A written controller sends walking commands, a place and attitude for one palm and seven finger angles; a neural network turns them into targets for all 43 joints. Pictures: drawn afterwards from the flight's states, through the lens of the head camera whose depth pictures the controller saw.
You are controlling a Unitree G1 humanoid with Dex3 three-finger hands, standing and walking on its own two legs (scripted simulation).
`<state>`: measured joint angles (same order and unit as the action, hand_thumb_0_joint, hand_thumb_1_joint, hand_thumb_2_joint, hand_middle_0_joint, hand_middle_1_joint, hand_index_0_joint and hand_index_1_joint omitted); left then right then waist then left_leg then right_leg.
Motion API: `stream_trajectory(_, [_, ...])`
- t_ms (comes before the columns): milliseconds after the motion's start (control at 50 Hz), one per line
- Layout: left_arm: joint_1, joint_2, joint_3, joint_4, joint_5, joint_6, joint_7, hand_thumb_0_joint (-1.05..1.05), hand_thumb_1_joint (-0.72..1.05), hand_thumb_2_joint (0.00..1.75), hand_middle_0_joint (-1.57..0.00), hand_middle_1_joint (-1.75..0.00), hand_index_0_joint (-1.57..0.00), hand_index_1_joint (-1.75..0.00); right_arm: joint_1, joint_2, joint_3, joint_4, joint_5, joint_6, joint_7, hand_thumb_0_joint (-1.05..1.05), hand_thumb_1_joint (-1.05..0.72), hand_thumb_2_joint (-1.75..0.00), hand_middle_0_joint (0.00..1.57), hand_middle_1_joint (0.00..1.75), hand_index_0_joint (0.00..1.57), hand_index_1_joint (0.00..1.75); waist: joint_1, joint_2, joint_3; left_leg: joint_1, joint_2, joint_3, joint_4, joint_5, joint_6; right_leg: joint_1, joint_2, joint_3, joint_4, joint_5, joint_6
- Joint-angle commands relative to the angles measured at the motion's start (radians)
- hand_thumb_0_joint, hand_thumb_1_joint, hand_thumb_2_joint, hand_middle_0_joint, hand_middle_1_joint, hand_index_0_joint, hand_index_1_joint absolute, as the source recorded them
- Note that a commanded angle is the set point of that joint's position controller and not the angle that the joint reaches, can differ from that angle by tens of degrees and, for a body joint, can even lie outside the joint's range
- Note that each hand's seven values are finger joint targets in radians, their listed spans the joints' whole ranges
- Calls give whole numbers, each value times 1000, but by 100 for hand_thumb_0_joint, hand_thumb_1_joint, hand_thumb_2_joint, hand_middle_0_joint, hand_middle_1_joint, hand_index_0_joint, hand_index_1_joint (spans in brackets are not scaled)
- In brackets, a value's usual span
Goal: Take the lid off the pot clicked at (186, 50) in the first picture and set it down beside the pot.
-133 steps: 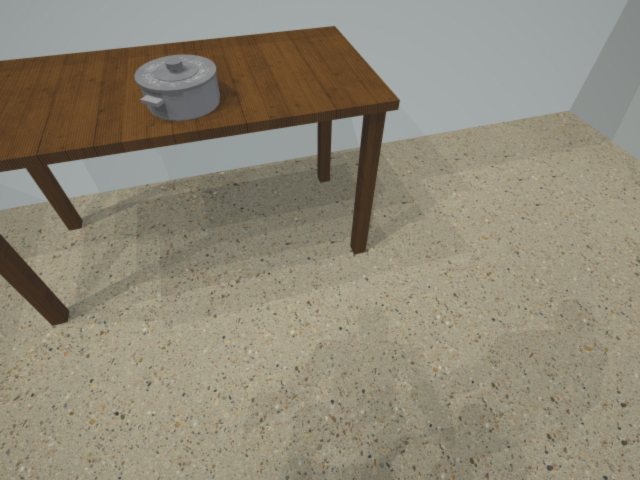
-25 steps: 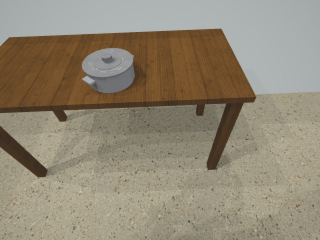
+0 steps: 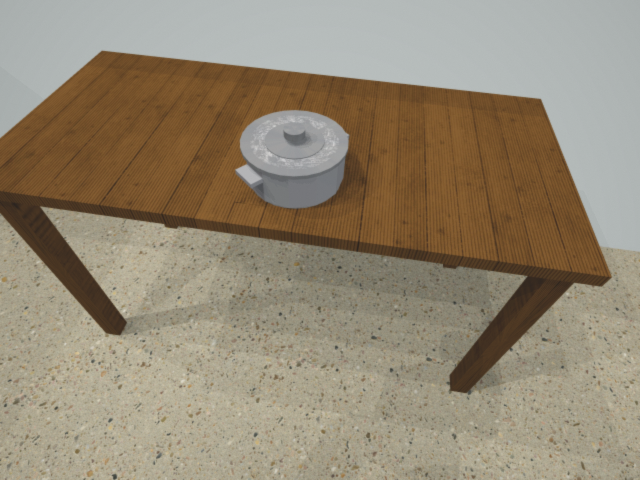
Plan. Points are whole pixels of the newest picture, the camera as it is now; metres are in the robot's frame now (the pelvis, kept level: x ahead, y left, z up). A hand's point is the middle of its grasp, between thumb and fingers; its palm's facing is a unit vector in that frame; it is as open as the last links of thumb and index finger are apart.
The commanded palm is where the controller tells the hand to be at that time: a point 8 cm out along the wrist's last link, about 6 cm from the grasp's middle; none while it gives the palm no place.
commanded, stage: take the last steps up to it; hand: left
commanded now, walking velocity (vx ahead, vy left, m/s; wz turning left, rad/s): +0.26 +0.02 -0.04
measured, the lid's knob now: (294, 131) +0.68 +0.14 +0.04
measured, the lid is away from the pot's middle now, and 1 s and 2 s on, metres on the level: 0.00 0.00 0.00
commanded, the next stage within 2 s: come to a stop and stand still in 0.30 s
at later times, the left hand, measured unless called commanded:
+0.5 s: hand (230, 386) +0.27 +0.18 -0.16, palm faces -0.04 -0.97 -0.24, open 7.4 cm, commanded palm none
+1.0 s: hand (168, 435) +0.19 +0.26 -0.17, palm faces -0.01 -0.98 -0.21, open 7.4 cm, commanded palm none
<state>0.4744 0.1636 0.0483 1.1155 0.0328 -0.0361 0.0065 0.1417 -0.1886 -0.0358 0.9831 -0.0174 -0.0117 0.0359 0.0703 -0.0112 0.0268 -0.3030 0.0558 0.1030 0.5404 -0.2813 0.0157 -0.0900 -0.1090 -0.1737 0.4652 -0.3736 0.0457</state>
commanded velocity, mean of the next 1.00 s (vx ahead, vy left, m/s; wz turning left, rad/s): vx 0.00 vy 0.02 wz -0.01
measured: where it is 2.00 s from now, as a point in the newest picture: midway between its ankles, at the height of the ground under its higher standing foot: outside the picture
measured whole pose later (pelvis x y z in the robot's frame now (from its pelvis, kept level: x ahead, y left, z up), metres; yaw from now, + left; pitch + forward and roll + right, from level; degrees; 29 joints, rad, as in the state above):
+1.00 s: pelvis +0.16 +0.06 +0.01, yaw -4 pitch +0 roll -1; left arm 0.27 0.21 0.05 1.05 0.02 0.04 0.03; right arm 0.25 -0.14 -0.01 1.05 -0.01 0.02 -0.04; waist 0.02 -0.05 0.01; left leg -0.22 -0.02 0.05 0.41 -0.19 0.05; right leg -0.34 -0.02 0.00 0.81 -0.42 0.01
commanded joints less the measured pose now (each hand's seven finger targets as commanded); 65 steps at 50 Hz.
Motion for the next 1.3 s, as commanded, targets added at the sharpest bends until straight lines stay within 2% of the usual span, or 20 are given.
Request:
stream_trajectory(0, [-105, 71, 6, -126, -10, -20, 1, 0, 90, 90, -20, -30, -20, -30, 408, -264, -63, 55, -10, -27, -46, 0, -90, -90, 20, 30, 20, 30, -195, 248, -62, 510, 369, -496, -276, 129, 191, -599, 62, 61, 594, -221, -61])
stream_trajectory(20, [-147, 75, 5, -134, -10, -15, 9, 0, 90, 90, -20, -30, -20, -30, 403, -252, -55, 62, -9, -31, -58, 0, -90, -90, 20, 30, 20, 30, -194, 250, -74, 460, 391, -519, -276, 207, 224, -626, 42, 123, 753, -223, -68])
stream_trajectory(100, [-115, 56, 14, -79, -9, 2, -12, 0, 90, 90, -20, -30, -20, -30, 208, -79, -7, 28, 2, -63, -61, 0, -90, -90, 20, 30, 20, 30, -68, 144, 40, 222, 209, -154, -303, 463, 151, -518, -13, 144, 717, 57, -48])
stream_trajectory(160, [-98, 45, 15, -90, -8, 21, -13, 0, 90, 90, -20, -30, -20, -30, 190, -80, -9, 21, 4, -73, -62, 0, -90, -90, 20, 30, 20, 30, -35, 116, 54, 191, 198, -100, -345, 485, 174, -503, -13, 132, 614, 103, -34])
stream_trajectory(300, [-273, 53, 8, -171, -9, 19, -15, 0, 90, 90, -20, -30, -20, -30, 244, -114, -14, 65, -8, -56, -61, 0, -90, -90, 20, 30, 20, 30, -77, 130, 75, 227, 200, -61, -269, 499, 160, -380, 38, 75, 247, 142, -67])
stream_trajectory(360, [-124, 90, 19, -132, -5, 5, -12, 0, 90, 90, -20, -30, -20, -30, 221, -116, -11, 72, -5, -46, -60, 0, -90, -90, 20, 30, 20, 30, 2, 41, 8, 123, 144, -30, -34, 436, 107, -66, 92, 55, 82, 239, -87])
stream_trajectory(380, [-15, 151, 32, -101, 0, -10, -3, 0, 90, 90, -20, -30, -20, -30, 229, -91, -7, 70, 4, -48, -57, 0, -90, -90, 20, 30, 20, 30, 42, -71, -62, 14, 65, 14, 190, 308, 62, 111, -6, 204, 39, 397, -128])
stream_trajectory(400, [46, 238, 47, -88, -6, -18, 5, 0, 90, 90, -20, -30, -20, -30, 291, -46, -5, 53, 15, -49, -56, 0, -90, -90, 20, 30, 20, 30, 21, -265, -141, -182, -71, 56, 469, -177, 2, 259, -274, 570, -70, 705, -263])
stream_trajectory(420, [31, 243, 35, -108, -24, -13, 14, 0, 90, 90, -20, -30, -20, -30, 266, -65, -6, 39, 16, -36, -71, 0, -90, -90, 20, 30, 20, 30, 17, -111, -127, -149, -50, -68, 563, -352, -5, 145, -343, 568, -111, 876, -338])
stream_trajectory(500, [-261, 155, 11, -173, -12, 6, 42, 0, 90, 90, -20, -30, -20, -30, 267, -17, -4, 78, 15, 26, -67, 0, -90, -90, 20, 30, 20, 30, -93, -54, -71, -35, 5, -127, 485, -227, -35, -176, -213, 350, -138, 693, -285])
stream_trajectory(660, [-246, 190, 35, -182, 0, 39, 42, 0, 90, 90, -20, -30, -20, -30, 204, -5, -22, 30, 12, 45, -51, 0, -90, -90, 20, 30, 20, 30, -64, -141, -60, -39, -38, -76, 302, -149, -52, -193, -171, 329, -154, 446, -251])
stream_trajectory(740, [-260, 177, 32, -179, -6, 51, 41, 0, 90, 90, -20, -30, -20, -30, 262, 3, -18, 46, 11, 28, -52, 0, -90, -90, 20, 30, 20, 30, -98, -133, -61, 154, -54, -53, -32, 45, -43, -284, -107, 299, -104, 199, -171])
stream_trajectory(760, [-255, 155, 23, -182, -11, 55, 38, 0, 90, 90, -20, -30, -20, -30, 269, -17, -17, 47, 10, 21, -53, 0, -90, -90, 20, 30, 20, 30, -98, -58, -31, 176, -24, -84, -132, 60, -33, -313, -61, 272, -46, 117, -135])
stream_trajectory(800, [-220, 77, 9, -189, -20, 63, 32, 0, 90, 90, -20, -30, -20, -30, 187, -124, -23, -10, -7, 11, -59, 0, -90, -90, 20, 30, 20, 30, -62, 239, 27, -37, 237, -385, -344, 35, 84, -285, 95, 127, 148, -40, -47])
stream_trajectory(820, [-212, 91, 9, -174, -9, 73, 39, 0, 90, 90, -20, -30, -20, -30, 146, -125, -22, -12, -9, 2, -63, 0, -90, -90, 20, 30, 20, 30, -58, 342, 26, -75, 250, -431, -394, 62, 114, -268, 107, 158, 280, -116, -39])
stream_trajectory(900, [-159, 96, 8, -100, -11, 67, 27, 0, 90, 90, -20, -30, -20, -30, 74, -102, -2, -4, 1, 3, -80, 0, -90, -90, 20, 30, 20, 30, -30, 160, -25, 72, 154, -254, -308, 246, 123, -292, 90, 196, 418, -47, -39])
stream_trajectory(1020, [-157, 72, -18, -56, -18, 58, 31, 0, 90, 90, -20, -30, -20, -30, 158, -103, -7, 62, 4, 9, -76, 0, -90, -90, 20, 30, 20, 30, -74, 109, -29, 178, 160, -278, -285, 291, 139, -197, 69, 158, 108, -51, -37])
stream_trajectory(1120, [-96, 121, -33, -6, -17, 31, 42, 0, 90, 90, -20, -30, -20, -30, 153, -50, 6, 81, 21, 6, -61, 0, -90, -90, 20, 30, 20, 30, -77, 51, -5, 124, 38, -193, -210, 124, 19, -92, -37, 263, -159, 226, -87])
stream_trajectory(1160, [-117, 98, -38, 8, -18, 20, 40, 0, 90, 90, -20, -30, -20, -30, 144, -65, 3, 93, 14, 13, -62, 0, -90, -90, 20, 30, 20, 30, -87, -120, 4, 177, 35, -157, -182, 156, 7, -148, -25, 277, -162, 247, -86])
stream_trajectory(1280, [-102, 85, -45, 21, -21, 23, 41, 0, 90, 90, -20, -30, -20, -30, 161, -58, 12, 133, 12, 16, -60, 0, -90, -90, 20, 30, 20, 30, -83, -14, 74, 151, 31, -161, -221, 61, 6, -195, -5, 275, -191, 79, -83])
